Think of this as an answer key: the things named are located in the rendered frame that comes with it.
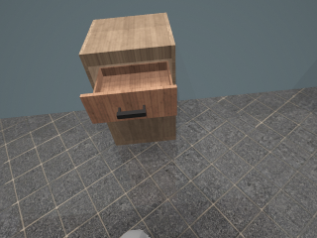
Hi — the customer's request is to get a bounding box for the drawer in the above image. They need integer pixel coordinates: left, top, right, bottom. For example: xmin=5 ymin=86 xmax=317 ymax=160
xmin=79 ymin=60 xmax=177 ymax=124

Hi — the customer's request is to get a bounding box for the handle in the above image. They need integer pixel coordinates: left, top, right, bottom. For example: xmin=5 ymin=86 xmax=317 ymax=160
xmin=116 ymin=105 xmax=147 ymax=119

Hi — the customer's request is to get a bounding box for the cabinet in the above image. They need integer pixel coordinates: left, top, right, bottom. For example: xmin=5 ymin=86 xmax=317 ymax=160
xmin=79 ymin=12 xmax=176 ymax=146

